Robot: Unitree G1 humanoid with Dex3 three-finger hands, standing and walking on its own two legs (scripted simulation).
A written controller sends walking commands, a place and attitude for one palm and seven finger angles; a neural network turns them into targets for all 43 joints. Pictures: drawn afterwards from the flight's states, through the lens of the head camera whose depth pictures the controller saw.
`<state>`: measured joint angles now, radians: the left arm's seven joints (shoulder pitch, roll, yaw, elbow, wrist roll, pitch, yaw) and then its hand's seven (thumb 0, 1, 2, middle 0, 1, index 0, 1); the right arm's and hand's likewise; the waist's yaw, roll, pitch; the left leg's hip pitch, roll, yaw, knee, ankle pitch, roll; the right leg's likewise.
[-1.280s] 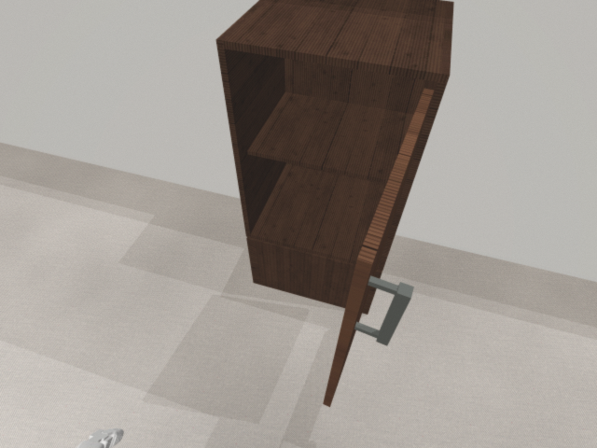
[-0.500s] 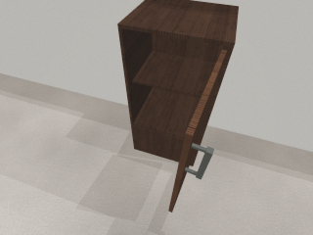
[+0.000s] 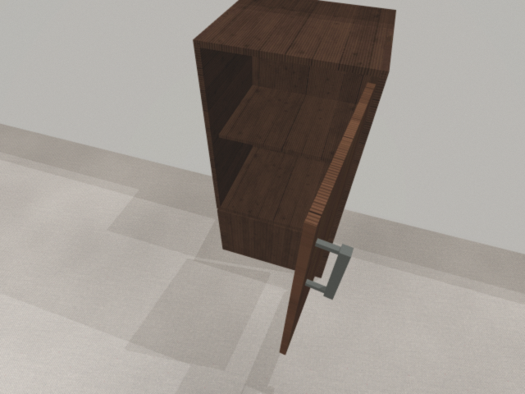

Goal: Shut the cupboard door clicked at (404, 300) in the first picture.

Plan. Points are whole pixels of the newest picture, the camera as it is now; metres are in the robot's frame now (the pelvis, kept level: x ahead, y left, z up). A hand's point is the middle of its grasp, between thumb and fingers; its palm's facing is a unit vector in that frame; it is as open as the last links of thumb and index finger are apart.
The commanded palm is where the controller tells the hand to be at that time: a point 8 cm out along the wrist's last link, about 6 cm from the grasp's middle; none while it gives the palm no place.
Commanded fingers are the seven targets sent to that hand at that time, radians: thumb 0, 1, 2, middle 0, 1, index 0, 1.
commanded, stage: look at it before walking up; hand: left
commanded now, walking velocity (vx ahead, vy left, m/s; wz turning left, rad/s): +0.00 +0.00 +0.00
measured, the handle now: (326, 270) +0.34 -0.09 -0.04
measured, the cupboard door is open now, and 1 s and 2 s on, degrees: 84 84 84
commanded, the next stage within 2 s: walk to a spot facing it in 0.26 s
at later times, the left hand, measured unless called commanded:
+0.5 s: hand out of the picture +0.07 +0.24 -0.16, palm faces -0.03 -0.94 -0.33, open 7.4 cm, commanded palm none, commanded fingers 0.00 0.90 0.90 -0.20 -0.30 -0.20 -0.30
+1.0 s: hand out of the picture +0.04 +0.15 -0.17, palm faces -0.21 -0.95 -0.23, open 7.4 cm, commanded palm none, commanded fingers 0.00 0.90 0.90 -0.20 -0.30 -0.20 -0.30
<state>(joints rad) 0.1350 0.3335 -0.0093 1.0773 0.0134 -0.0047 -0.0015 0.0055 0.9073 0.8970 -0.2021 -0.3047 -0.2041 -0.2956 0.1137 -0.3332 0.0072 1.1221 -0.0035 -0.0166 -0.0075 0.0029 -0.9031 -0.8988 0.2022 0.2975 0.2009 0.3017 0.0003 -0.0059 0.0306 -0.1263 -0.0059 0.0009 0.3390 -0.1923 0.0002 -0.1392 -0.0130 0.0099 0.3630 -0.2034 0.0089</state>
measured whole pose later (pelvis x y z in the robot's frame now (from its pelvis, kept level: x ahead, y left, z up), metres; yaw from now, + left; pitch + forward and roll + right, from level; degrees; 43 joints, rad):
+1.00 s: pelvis -0.03 -0.02 -0.01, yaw -17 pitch +1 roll +2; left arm 0.30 0.17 0.04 0.93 0.02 0.04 0.00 0.01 0.91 0.90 -0.20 -0.30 -0.21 -0.30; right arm 0.16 -0.22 -0.06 0.97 -0.01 0.05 -0.03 0.00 -0.91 -0.90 0.20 0.30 0.20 0.30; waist 0.03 0.00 0.07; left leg -0.47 0.05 0.01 1.03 -0.36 -0.07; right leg -0.30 0.07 0.08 0.49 -0.19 -0.07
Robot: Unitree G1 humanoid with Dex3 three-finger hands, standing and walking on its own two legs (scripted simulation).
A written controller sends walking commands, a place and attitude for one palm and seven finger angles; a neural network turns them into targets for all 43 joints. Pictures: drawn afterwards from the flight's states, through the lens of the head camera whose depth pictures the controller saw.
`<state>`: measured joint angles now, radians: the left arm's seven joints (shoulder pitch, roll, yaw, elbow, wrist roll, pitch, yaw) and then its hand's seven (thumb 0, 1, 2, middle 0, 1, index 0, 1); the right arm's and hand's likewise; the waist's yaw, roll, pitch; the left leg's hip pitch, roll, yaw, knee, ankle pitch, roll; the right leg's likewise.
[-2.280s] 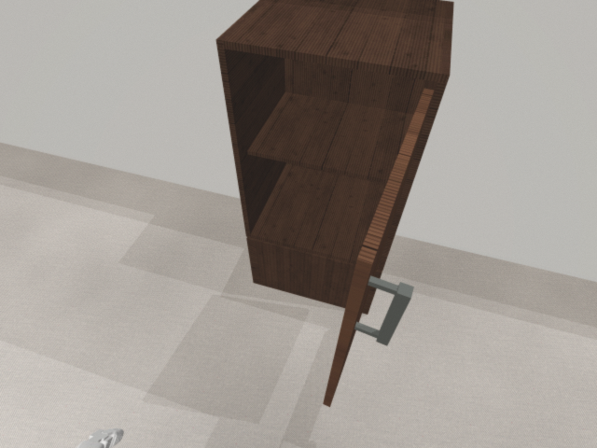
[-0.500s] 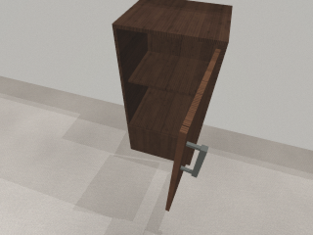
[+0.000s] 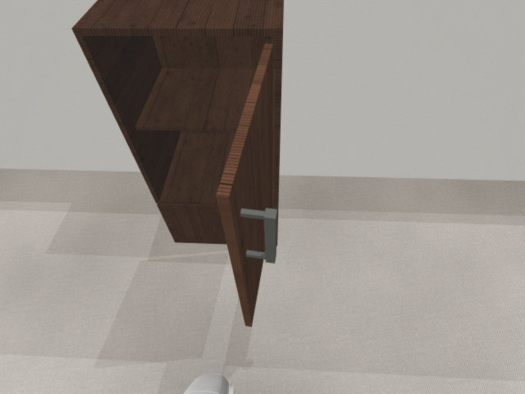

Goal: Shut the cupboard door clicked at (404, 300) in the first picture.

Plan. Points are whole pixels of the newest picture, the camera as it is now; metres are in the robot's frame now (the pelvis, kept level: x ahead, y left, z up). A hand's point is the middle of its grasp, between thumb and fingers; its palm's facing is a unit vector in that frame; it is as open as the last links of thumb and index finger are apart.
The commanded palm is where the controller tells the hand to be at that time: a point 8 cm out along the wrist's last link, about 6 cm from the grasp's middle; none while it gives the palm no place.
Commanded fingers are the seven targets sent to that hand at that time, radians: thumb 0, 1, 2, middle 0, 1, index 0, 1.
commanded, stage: walk to a spot facing it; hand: left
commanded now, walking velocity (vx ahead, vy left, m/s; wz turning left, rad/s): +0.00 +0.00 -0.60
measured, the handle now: (260, 237) +0.38 +0.04 -0.03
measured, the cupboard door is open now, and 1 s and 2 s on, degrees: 84 84 100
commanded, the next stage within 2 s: none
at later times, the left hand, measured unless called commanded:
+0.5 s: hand (143, 392) +0.14 +0.23 -0.16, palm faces -0.29 -0.93 -0.24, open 7.4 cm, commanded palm none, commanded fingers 0.00 0.90 0.90 -0.20 -0.30 -0.20 -0.30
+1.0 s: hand (178, 380) +0.16 +0.17 -0.17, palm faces -0.51 -0.84 -0.18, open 7.4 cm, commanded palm none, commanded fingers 0.00 0.90 0.90 -0.20 -0.30 -0.20 -0.30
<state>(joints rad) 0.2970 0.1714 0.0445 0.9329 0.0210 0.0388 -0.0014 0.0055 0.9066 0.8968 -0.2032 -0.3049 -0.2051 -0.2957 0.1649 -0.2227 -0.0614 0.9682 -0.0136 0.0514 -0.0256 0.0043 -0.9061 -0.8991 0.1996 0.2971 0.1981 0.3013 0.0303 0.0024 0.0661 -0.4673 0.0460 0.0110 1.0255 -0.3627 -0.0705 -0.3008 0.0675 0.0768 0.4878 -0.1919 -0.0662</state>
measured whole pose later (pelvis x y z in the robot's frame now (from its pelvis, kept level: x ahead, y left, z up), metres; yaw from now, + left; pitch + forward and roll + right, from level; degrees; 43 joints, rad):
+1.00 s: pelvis +0.02 +0.03 +0.00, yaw -36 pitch +0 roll +0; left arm 0.32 0.22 0.06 0.92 0.03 0.02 -0.02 0.01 0.91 0.90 -0.20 -0.30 -0.21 -0.30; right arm 0.24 -0.24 -0.05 0.89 -0.02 0.00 0.00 0.00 -0.91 -0.90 0.20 0.30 0.20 0.30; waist 0.03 -0.04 -0.01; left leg -0.33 0.04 0.06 0.62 -0.35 -0.06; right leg -0.23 0.06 0.16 0.49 -0.27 -0.01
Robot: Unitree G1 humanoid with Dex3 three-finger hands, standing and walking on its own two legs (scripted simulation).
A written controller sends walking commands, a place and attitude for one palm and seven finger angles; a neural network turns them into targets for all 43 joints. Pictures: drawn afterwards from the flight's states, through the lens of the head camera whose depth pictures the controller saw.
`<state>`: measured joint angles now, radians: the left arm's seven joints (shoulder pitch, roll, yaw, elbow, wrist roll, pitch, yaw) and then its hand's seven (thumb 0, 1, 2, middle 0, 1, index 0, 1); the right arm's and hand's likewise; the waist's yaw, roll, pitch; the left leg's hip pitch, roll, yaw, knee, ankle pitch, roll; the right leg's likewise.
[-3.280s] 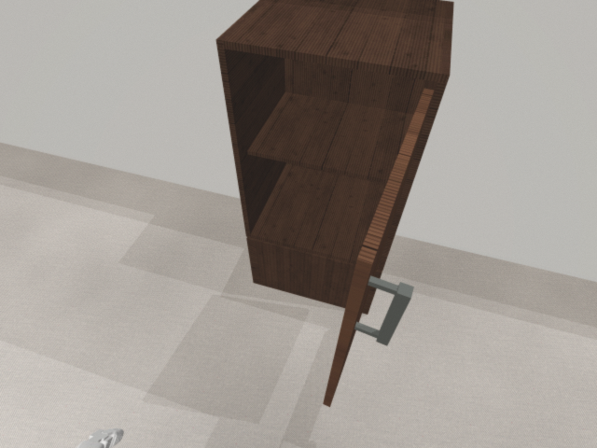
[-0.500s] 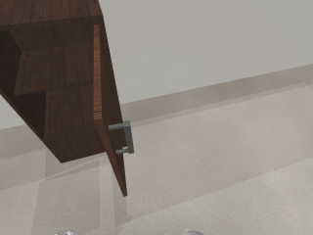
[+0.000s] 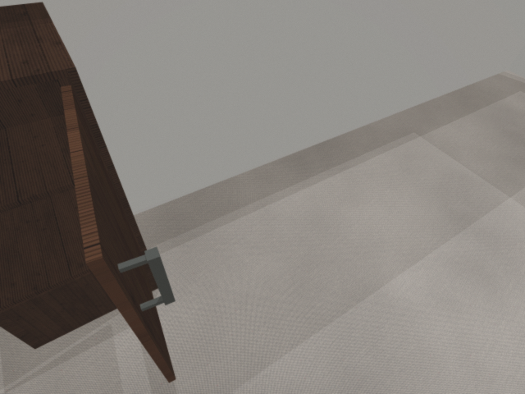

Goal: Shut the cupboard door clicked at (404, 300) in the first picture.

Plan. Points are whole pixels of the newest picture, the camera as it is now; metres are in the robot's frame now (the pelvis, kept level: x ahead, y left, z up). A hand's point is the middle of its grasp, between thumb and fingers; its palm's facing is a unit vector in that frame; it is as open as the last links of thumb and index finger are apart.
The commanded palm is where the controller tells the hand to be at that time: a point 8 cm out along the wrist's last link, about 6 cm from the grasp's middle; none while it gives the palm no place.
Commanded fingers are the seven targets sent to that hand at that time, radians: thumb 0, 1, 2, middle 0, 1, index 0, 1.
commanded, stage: walk to a spot facing it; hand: left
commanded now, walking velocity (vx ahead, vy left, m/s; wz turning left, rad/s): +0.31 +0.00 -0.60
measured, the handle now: (149, 283) +0.28 +0.22 -0.03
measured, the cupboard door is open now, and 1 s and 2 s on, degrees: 84 100 100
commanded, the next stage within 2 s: none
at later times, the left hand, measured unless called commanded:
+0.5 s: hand (193, 333) +0.26 +0.15 -0.18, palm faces -0.34 -0.93 -0.17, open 7.3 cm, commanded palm none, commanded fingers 0.00 0.90 0.90 -0.20 -0.30 -0.20 -0.30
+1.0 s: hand (241, 342) +0.25 +0.06 -0.17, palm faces -0.20 -0.97 -0.12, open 7.5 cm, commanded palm none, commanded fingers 0.00 0.90 0.90 -0.20 -0.30 -0.20 -0.30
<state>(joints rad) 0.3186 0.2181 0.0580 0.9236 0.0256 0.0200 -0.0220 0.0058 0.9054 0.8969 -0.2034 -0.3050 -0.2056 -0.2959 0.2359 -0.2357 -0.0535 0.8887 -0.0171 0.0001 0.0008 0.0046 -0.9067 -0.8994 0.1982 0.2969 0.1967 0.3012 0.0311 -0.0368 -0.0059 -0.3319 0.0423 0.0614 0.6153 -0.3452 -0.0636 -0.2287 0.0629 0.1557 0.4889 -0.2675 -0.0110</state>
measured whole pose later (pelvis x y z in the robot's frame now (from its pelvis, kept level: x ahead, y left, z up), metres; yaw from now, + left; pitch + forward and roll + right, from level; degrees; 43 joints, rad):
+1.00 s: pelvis +0.28 -0.10 +0.01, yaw -22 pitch +0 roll +0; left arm 0.47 0.10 0.03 1.15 0.03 -0.06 0.00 0.00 0.91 0.90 -0.20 -0.30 -0.17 -0.28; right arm 0.00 -0.19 -0.05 0.95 -0.03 -0.02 0.01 0.00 -0.93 -0.90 0.19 0.30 0.19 0.30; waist 0.10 -0.02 -0.03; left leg -0.52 0.14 0.05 0.83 -0.21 -0.04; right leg -0.13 0.08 -0.12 0.32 -0.19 -0.11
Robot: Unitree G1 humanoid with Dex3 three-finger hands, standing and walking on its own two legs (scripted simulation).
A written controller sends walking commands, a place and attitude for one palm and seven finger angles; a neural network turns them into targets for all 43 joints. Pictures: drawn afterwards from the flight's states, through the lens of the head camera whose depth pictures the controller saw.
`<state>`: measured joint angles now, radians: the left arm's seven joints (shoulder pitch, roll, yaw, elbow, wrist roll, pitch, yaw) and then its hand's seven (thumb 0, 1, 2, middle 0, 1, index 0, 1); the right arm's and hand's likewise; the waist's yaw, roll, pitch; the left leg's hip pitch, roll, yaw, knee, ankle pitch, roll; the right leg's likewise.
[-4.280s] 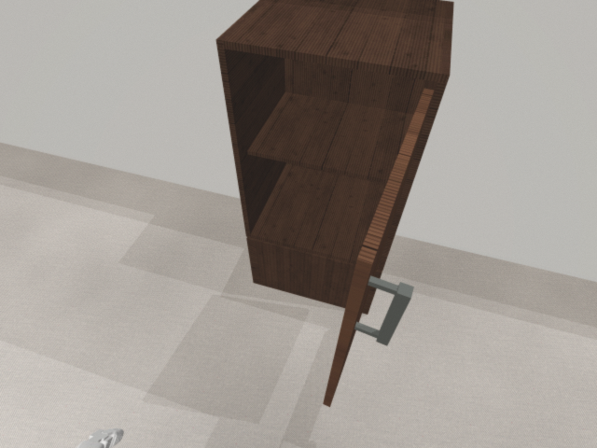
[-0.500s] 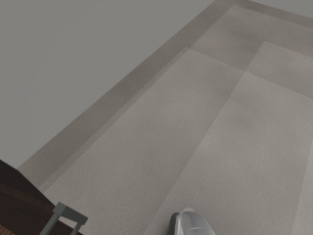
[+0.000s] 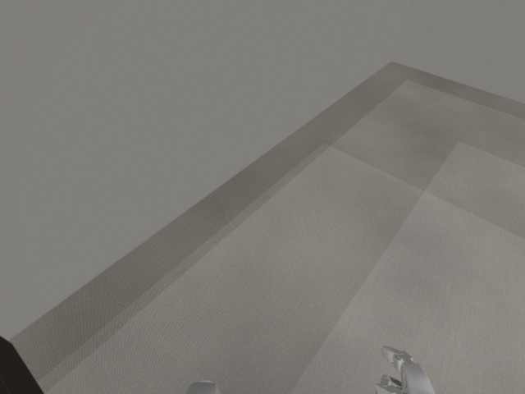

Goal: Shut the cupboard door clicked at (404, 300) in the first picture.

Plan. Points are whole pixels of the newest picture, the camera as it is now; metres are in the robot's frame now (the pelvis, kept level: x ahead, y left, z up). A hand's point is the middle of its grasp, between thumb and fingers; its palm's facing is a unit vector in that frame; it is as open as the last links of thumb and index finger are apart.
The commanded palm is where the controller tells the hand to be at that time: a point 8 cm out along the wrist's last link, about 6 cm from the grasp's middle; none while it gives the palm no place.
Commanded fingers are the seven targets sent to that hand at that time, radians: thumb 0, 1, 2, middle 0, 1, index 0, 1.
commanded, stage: walk to a spot facing it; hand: left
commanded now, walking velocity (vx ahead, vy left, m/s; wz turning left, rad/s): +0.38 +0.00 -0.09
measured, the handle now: out of the picture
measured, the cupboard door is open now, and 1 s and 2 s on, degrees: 100 100 100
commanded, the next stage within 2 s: turn to face it in 1.30 s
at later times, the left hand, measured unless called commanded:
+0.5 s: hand out of the picture +0.12 +0.15 -0.18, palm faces +0.07 -1.00 -0.02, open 7.4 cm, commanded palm none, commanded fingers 0.00 0.90 0.90 -0.20 -0.30 -0.20 -0.30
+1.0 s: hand (234, 289) +0.37 +0.12 -0.18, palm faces -0.03 -0.99 -0.11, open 7.4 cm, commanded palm none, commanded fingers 0.00 0.90 0.90 -0.20 -0.30 -0.20 -0.30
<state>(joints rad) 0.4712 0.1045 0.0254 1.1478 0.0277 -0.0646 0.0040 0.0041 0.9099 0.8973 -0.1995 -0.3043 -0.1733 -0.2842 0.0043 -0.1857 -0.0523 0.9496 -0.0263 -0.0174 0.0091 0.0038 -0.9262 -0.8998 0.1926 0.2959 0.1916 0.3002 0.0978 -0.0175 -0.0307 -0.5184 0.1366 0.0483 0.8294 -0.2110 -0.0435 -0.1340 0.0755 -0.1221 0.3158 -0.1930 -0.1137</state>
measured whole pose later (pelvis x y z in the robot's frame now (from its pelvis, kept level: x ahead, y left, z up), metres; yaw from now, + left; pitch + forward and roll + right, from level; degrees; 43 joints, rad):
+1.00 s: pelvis +0.38 -0.03 +0.00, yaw -6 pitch +0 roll -1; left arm 0.37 0.10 0.03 1.11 0.03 -0.08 0.01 0.00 0.91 0.90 -0.20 -0.30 -0.20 -0.30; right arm 0.20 -0.20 -0.07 1.00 -0.02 -0.01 0.03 0.02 -0.94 -0.90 0.20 0.30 0.19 0.30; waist 0.01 0.00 0.00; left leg -0.58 0.15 0.12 0.77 -0.12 -0.02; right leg -0.03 -0.03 -0.21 0.33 -0.30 0.00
